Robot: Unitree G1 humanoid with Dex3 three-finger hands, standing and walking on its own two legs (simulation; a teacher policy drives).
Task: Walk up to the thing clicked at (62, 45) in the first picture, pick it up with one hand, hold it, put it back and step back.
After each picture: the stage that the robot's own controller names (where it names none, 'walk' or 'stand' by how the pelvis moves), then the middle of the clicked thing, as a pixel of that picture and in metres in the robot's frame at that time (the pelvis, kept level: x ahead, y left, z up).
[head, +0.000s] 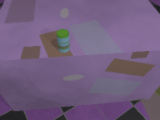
stand; (63, 41) +0.68 +0.12 -0.08
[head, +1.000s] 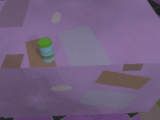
walk; (46, 50) +0.59 +0.21 -0.06
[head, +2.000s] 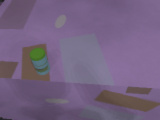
stand; (40, 61) +0.49 +0.22 -0.05
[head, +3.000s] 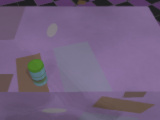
walk; (38, 72) +0.46 +0.21 -0.07
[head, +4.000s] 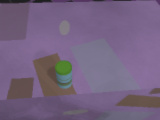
stand; (64, 75) +0.42 +0.07 -0.06
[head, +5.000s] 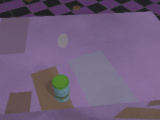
stand; (61, 88) +0.39 +0.10 -0.08
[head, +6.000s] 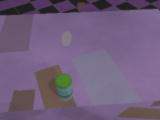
stand; (64, 87) +0.39 +0.09 -0.09
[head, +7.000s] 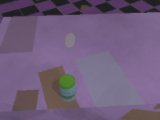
stand; (67, 88) +0.39 +0.07 -0.09
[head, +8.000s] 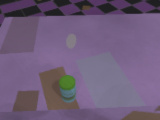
stand; (68, 89) +0.39 +0.07 -0.09
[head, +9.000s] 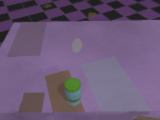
rise first; (73, 91) +0.39 +0.06 -0.08
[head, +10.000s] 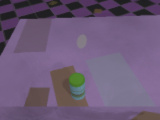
go down; (77, 86) +0.41 +0.05 -0.08
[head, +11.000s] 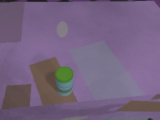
go down; (64, 81) +0.39 +0.05 -0.05
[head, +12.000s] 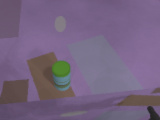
approach; (61, 76) +0.41 +0.05 -0.04
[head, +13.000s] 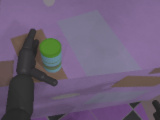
close; (51, 56) +0.43 +0.06 +0.01
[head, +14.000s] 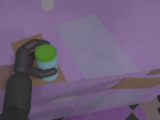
lift; (47, 63) +0.41 +0.07 +0.01
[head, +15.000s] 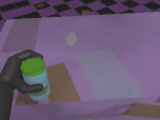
lift; (36, 79) +0.31 +0.14 +0.12
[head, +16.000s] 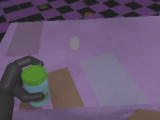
hold; (36, 86) +0.29 +0.15 +0.11
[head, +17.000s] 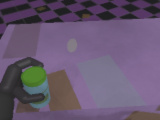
hold; (37, 87) +0.29 +0.14 +0.11
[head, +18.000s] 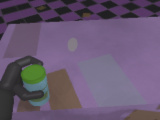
hold; (36, 85) +0.30 +0.15 +0.10
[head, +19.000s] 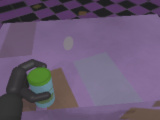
crouch; (42, 88) +0.31 +0.13 +0.08
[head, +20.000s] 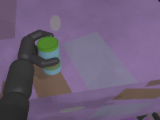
lower; (50, 56) +0.42 +0.08 +0.07
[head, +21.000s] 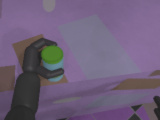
lower; (53, 64) +0.41 +0.06 +0.01
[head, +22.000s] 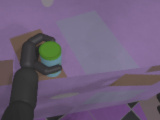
lower; (51, 60) +0.42 +0.06 +0.02
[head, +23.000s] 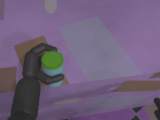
lower; (53, 69) +0.39 +0.06 +0.00
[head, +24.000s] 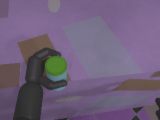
rest; (57, 74) +0.37 +0.06 +0.00
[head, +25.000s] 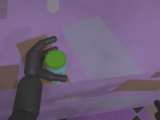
withdraw; (56, 67) +0.40 +0.05 +0.00
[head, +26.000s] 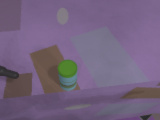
sink last; (67, 76) +0.39 +0.04 -0.02
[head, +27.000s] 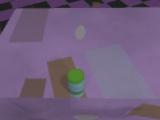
stand; (76, 83) +0.39 +0.05 -0.04
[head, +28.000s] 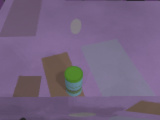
stand; (73, 81) +0.38 +0.05 -0.03
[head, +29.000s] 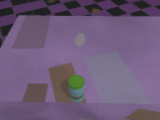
stand; (76, 89) +0.39 +0.04 -0.08
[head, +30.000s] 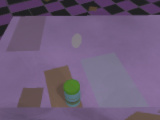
stand; (72, 93) +0.37 +0.06 -0.09
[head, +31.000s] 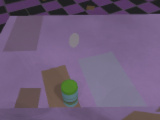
stand; (70, 93) +0.37 +0.07 -0.09
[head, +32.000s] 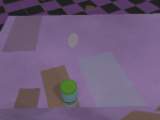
stand; (69, 93) +0.37 +0.07 -0.09
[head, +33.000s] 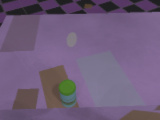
stand; (68, 94) +0.36 +0.07 -0.09
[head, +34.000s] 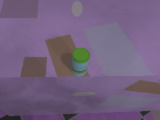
walk; (80, 62) +0.44 +0.01 -0.06
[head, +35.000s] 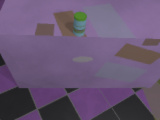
walk; (79, 24) +0.73 +0.01 -0.07
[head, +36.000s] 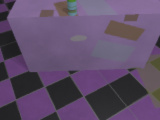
walk; (72, 6) +1.05 +0.11 -0.06
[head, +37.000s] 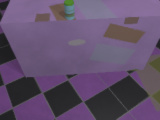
stand; (69, 9) +0.98 +0.08 -0.07
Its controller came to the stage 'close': yes
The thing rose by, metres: 0.19
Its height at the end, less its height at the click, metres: +0.00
